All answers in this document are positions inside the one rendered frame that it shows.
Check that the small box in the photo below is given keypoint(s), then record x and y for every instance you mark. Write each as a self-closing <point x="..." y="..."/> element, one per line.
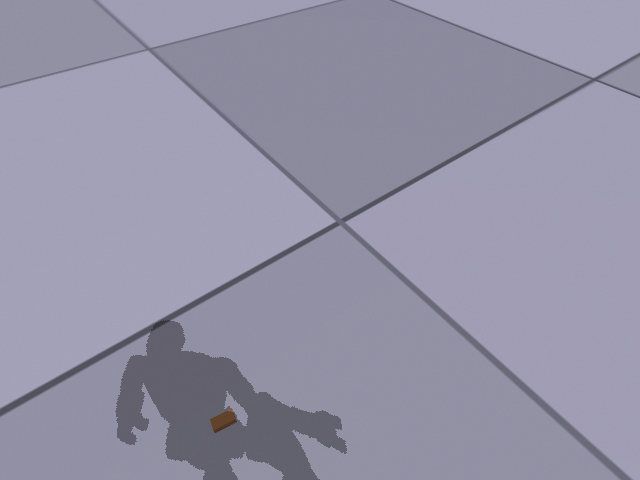
<point x="223" y="420"/>

